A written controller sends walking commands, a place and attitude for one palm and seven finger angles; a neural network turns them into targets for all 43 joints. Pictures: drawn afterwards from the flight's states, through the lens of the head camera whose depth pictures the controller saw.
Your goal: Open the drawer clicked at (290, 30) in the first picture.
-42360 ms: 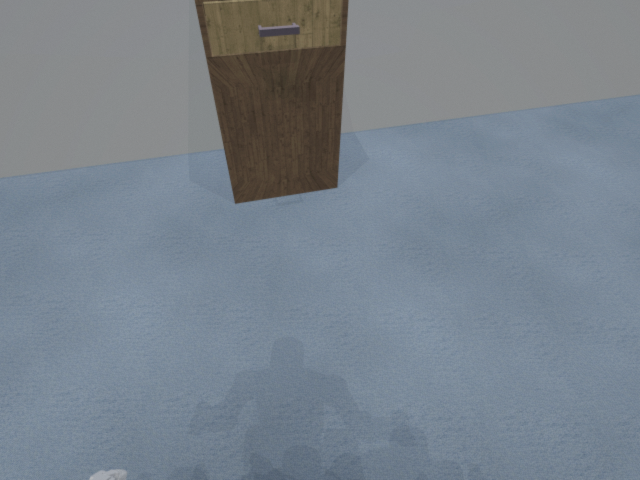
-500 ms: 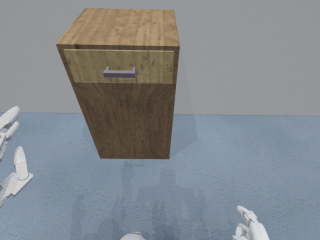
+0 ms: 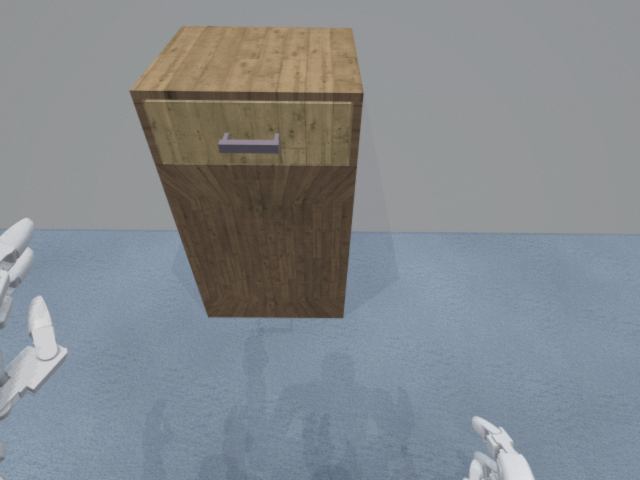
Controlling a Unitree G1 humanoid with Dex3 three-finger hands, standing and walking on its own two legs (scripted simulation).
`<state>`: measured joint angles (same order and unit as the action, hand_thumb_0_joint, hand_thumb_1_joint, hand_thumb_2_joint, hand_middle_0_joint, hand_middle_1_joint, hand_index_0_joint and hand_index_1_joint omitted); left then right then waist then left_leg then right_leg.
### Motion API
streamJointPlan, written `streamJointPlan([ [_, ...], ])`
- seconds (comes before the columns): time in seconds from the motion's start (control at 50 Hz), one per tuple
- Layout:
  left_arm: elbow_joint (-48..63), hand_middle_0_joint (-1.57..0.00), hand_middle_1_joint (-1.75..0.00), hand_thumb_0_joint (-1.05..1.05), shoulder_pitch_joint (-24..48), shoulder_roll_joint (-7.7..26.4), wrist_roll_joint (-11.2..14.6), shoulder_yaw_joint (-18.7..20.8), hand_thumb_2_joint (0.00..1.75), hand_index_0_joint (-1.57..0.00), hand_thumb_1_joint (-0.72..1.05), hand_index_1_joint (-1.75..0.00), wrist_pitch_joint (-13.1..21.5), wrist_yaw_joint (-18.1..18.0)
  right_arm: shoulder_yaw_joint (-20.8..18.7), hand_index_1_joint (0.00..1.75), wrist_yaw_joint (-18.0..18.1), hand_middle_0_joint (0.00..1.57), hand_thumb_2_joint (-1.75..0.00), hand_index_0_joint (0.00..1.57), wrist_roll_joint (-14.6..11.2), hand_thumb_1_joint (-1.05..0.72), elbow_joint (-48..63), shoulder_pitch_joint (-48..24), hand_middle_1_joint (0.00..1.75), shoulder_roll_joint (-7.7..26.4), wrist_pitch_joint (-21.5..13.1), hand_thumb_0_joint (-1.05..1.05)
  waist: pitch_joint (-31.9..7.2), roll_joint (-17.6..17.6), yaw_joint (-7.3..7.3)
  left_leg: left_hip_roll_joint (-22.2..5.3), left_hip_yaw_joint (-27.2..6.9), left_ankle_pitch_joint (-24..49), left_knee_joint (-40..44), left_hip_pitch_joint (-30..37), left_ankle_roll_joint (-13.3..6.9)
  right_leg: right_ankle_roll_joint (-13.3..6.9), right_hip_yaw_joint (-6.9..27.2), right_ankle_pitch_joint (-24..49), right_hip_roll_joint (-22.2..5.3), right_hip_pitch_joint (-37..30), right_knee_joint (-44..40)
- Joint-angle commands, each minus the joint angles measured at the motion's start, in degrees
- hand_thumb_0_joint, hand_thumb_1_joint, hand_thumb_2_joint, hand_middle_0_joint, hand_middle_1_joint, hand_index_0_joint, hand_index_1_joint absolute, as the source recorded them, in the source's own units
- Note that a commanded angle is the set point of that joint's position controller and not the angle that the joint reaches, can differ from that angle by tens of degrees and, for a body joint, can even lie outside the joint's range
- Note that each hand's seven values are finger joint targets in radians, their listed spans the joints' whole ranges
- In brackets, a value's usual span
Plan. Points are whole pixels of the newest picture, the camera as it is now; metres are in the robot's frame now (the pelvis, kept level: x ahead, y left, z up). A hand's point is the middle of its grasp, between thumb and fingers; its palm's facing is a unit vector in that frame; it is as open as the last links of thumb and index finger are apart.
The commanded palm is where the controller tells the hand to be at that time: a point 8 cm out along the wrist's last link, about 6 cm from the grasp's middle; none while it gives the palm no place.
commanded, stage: let the arm hang, fingers relaxed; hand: left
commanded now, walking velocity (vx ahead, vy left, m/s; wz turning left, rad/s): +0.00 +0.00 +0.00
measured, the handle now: (250, 141) +0.82 +0.20 +0.01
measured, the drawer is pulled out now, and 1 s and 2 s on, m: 0.00 0.00 0.00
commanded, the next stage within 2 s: look to check the result in 1.20 s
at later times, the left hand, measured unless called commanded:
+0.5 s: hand out of the picture -0.01 +0.21 -0.17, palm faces +0.04 -0.98 -0.20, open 7.0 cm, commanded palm none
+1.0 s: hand out of the picture +0.03 +0.24 -0.14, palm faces +0.02 -0.95 -0.31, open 7.4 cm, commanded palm none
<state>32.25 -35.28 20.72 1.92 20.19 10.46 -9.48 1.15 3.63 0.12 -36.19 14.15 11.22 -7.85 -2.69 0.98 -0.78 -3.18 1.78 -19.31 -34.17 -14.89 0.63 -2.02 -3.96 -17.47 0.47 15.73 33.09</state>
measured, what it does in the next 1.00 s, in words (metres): stands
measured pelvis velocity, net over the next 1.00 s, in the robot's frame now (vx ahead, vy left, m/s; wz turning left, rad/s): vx -0.03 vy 0.01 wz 0.02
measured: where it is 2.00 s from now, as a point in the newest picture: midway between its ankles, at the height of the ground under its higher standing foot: outside the picture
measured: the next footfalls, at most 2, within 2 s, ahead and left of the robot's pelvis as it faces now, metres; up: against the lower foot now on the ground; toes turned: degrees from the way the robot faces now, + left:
none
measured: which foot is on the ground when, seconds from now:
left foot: down 0.00-1.00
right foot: down 0.00-1.00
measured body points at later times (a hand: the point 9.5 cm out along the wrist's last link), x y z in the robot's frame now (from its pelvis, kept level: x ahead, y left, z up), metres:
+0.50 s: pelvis -0.02 +0.01 +0.01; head +0.01 +0.03 +0.46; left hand -0.01 +0.26 -0.15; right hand +0.01 -0.24 -0.13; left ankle -0.01 +0.14 -0.73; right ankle +0.00 -0.10 -0.73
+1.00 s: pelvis -0.03 +0.01 +0.01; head -0.02 +0.00 +0.46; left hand +0.03 +0.29 -0.12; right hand +0.02 -0.24 -0.14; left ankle -0.01 +0.14 -0.73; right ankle +0.00 -0.10 -0.73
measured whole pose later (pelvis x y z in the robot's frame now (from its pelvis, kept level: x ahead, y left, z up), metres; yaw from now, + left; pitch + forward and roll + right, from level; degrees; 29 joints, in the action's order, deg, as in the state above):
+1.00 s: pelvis -0.03 +0.01 +0.01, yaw +1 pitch -2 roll +0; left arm -63.3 -9.2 14.8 -0.9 1.4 -0.2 -0.6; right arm -1.1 0.4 1.1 -62.6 11.6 14.4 0.1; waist 3.0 1.9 -0.5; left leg -0.3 1.8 -10.7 -22.2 -9.2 0.1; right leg -0.3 -3.7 -10.6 -1.9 10.8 23.7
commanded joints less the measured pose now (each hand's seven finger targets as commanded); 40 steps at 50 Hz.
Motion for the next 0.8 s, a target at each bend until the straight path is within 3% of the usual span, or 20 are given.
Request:
streamJointPlan([
  [0.0,11.2,-0.20,-0.30,0.00,4.4,9.4,0.1,6.7,0.90,-0.20,0.90,-0.30,3.2,-1.0,-2.5,0.30,0.6,0.20,-0.90,0.20,0.2,-0.90,9.2,-6.5,0.30,6.8,-2.1,0.00,1.7,-1.8,-0.37,0.5,-0.5,3.9,6.7,-0.6,-1.8,-2.1,11.5,0.3,-8.3,0.0,-12.6],
  [0.02,12.0,-0.20,-0.30,0.00,4.4,9.7,0.1,7.1,0.90,-0.20,0.90,-0.30,3.2,-0.9,-2.5,0.30,0.8,0.20,-0.90,0.20,0.2,-0.90,9.5,-7.0,0.30,7.0,-2.1,0.00,1.5,1.4,-0.24,-0.5,-1.8,6.4,9.0,0.1,-1.9,-0.9,9.0,3.3,-6.3,-0.4,-10.3],
  [0.06,12.1,-0.20,-0.30,0.00,3.4,8.8,-0.1,6.5,0.90,-0.20,0.90,-0.30,3.3,-0.7,-2.4,0.30,0.7,0.20,-0.90,0.20,0.0,-0.90,10.0,-6.8,0.30,7.1,-2.1,0.00,0.7,4.4,0.19,-3.1,-4.3,12.9,11.5,-0.1,-2.5,1.1,4.8,10.3,-3.1,-3.3,-6.1],
  [0.08,-36.0,-0.20,-0.30,0.00,8.6,-1.0,-5.5,-15.1,0.90,-0.20,0.90,-0.30,-5.8,7.8,-6.6,0.30,-4.5,0.20,-0.90,0.20,0.8,-0.90,-5.4,-6.6,0.30,16.2,-2.7,0.00,5.1,4.7,-2.20,-3.8,-4.6,21.4,3.2,-4.0,-2.6,1.2,1.7,17.1,-5.8,5.1,4.1],
  [0.1,-37.7,-0.20,-0.30,0.00,8.1,-2.2,-4.6,-13.9,0.90,-0.20,0.90,-0.30,-10.0,9.0,-6.4,0.30,-4.4,0.20,-0.90,0.20,0.5,-0.90,-4.3,-3.3,0.30,13.2,1.3,0.00,1.6,3.6,-0.66,-4.5,-4.8,24.5,4.8,-2.8,-2.8,1.6,2.7,13.8,-4.4,4.5,4.5],
  [0.12,-39.3,-0.20,-0.30,0.00,9.8,-3.5,-4.7,-14.7,0.90,-0.20,0.90,-0.30,-10.6,9.3,-6.1,0.30,-4.1,0.20,-0.90,0.20,1.0,-0.90,-3.7,-2.9,0.30,12.8,2.2,0.00,0.2,1.5,-0.12,-5.9,-6.6,25.9,4.8,-3.3,-3.8,1.5,1.9,10.7,-3.4,4.2,6.4],
  [0.16,-45.1,-0.20,-0.30,0.00,12.6,-2.6,-4.4,-14.5,0.90,-0.20,0.90,-0.30,-10.5,9.7,-4.8,0.30,-3.8,0.20,-0.90,0.20,1.5,-0.90,-2.8,-3.5,0.30,12.4,3.9,0.00,-0.9,-2.8,0.77,-6.8,-9.5,22.3,5.6,-5.5,-5.9,1.7,2.2,8.1,-3.3,1.0,5.3],
  [0.18,-48.8,-0.20,-0.30,0.00,13.5,-1.3,-4.4,-14.4,0.90,-0.20,0.90,-0.30,-10.3,9.7,-4.4,0.30,-3.7,0.20,-0.90,0.20,1.6,-0.90,-2.8,-4.1,0.30,12.3,4.5,0.00,-1.3,-6.8,1.38,-5.1,-8.1,21.3,4.2,-6.0,-5.2,1.2,3.3,12.4,-4.3,-2.3,2.3],
  [0.22,-56.9,-0.20,-0.30,0.00,16.5,2.7,-4.5,-14.3,0.90,-0.20,0.90,-0.30,-10.0,9.5,-4.2,0.30,-3.7,0.20,-0.90,0.20,1.3,-0.90,-3.4,-4.2,0.30,11.4,5.7,0.00,-2.1,-16.8,0.91,0.9,-2.6,14.3,-1.5,-4.8,-2.0,-2.0,9.7,23.0,-10.5,-5.0,-4.1],
  [0.24,-60.7,-0.20,-0.30,0.00,18.0,3.7,-4.1,-14.6,0.90,-0.20,0.90,-0.30,-10.0,9.4,-4.0,0.30,-3.5,0.20,-0.90,0.20,1.3,-0.90,-4.5,-3.8,0.30,10.8,6.4,0.00,-1.4,-15.9,0.67,2.3,-1.6,7.8,-2.2,-3.7,-1.4,-3.9,11.9,25.3,-13.1,-4.5,-6.5],
  [0.26,-64.2,-0.20,-0.30,0.00,20.0,4.3,-3.9,-15.1,0.90,-0.20,0.90,-0.30,-10.0,9.2,-3.9,0.30,-3.4,0.20,-0.90,0.20,1.5,-0.90,-5.8,-3.6,0.30,10.6,6.9,0.00,-0.7,-12.4,0.23,2.2,-1.8,4.5,-1.2,-2.0,-1.2,-4.6,12.1,24.9,-13.5,-3.7,-7.2],
  [0.3,-70.3,-0.20,-0.30,0.00,23.4,3.6,-3.3,-16.2,0.90,-0.20,0.90,-0.30,-10.4,9.0,-3.2,0.30,-3.4,0.20,-0.90,0.20,1.5,-0.90,-9.2,-2.4,0.30,9.7,7.4,0.00,0.1,-3.6,-0.70,0.4,-3.3,12.0,4.7,2.4,-1.4,-2.4,9.2,15.4,-10.3,-1.2,-6.9],
  [0.34,-75.7,-0.20,-0.30,0.00,23.2,1.5,-2.9,-16.9,0.90,-0.20,0.90,-0.30,-10.9,8.9,-2.6,0.30,-3.2,0.20,-0.90,0.20,1.5,-0.90,-11.7,-3.5,0.30,10.4,7.4,0.00,2.3,6.4,0.53,-3.0,-7.5,13.8,10.8,-0.6,-2.6,0.3,6.2,7.2,-6.0,-3.4,-6.5],
  [0.36,-78.4,-0.20,-0.30,0.00,22.1,0.9,-2.8,-17.1,0.90,-0.20,0.90,-0.30,-10.9,8.9,-2.5,0.30,-3.0,0.20,-0.90,0.20,1.4,-0.90,-12.8,-3.4,0.30,10.2,7.4,0.00,2.3,7.8,1.08,-3.6,-8.1,11.9,12.6,-2.2,-2.8,0.7,5.5,6.0,-5.5,-6.0,-7.3],
  [0.38,-80.9,-0.20,-0.30,0.00,21.3,0.4,-2.8,-17.2,0.90,-0.20,0.90,-0.30,-10.9,8.8,-2.4,0.30,-2.8,0.20,-0.90,0.20,1.2,-0.90,-14.0,-3.2,0.30,10.0,7.4,0.00,2.5,7.0,1.32,-3.5,-7.9,10.1,13.3,-2.7,-2.7,0.7,5.5,6.0,-5.4,-7.3,-8.4],
  [0.4,-82.5,-0.20,-0.30,0.00,20.6,-0.7,-2.8,-16.7,0.90,-0.20,0.90,-0.30,-10.8,8.7,-2.7,0.30,-2.6,0.20,-0.90,0.20,1.4,-0.90,-14.9,-2.6,0.30,9.7,7.4,0.00,1.8,8.9,1.48,-3.2,-7.6,8.6,13.8,-2.3,-2.6,0.3,5.6,5.9,-5.6,-8.2,-9.4],
  [0.5,-89.1,-0.20,-0.30,0.00,20.5,0.0,-2.5,-17.4,0.90,-0.20,0.90,-0.30,-10.4,8.6,-2.8,0.30,-2.2,0.20,-0.90,0.20,1.0,-0.90,-19.5,1.4,0.30,9.3,7.6,0.00,1.5,5.7,0.82,-3.3,-6.8,8.5,14.6,1.2,-2.4,-0.3,5.1,6.7,-6.5,-8.3,-12.4],
  [0.54,-90.9,-0.20,-0.30,0.00,20.6,0.2,-2.6,-17.5,0.90,-0.20,0.90,-0.30,-10.2,8.5,-3.1,0.30,-2.1,0.20,-0.90,0.20,0.9,-0.90,-20.7,2.4,0.30,9.5,7.7,0.00,2.2,2.3,0.63,-3.5,-6.5,9.2,14.8,2.3,-2.5,-0.4,5.0,6.9,-6.8,-7.7,-13.3],
  [0.64,-93.6,-0.20,-0.30,0.00,21.2,0.9,-2.5,-17.7,0.90,-0.20,0.90,-0.30,-10.2,8.3,-3.2,0.30,-2.1,0.20,-0.90,0.20,0.8,-0.90,-23.0,3.0,0.30,9.6,7.8,0.00,6.4,0.4,0.55,-3.5,-6.5,6.7,16.6,1.8,-2.5,-0.4,5.2,3.5,-6.8,-5.5,-14.7],
  [0.78,-94.1,-0.20,-0.30,0.00,22.8,2.8,-2.7,-17.2,0.90,-0.20,0.90,-0.30,-10.0,8.4,-3.7,0.30,-2.4,0.20,-0.90,0.20,1.0,-0.90,-23.9,1.8,0.30,11.2,7.7,0.00,6.8,-1.8,0.57,-3.2,-6.8,2.6,18.3,1.7,-2.7,-0.3,6.0,0.0,-6.8,-4.3,-15.3],
])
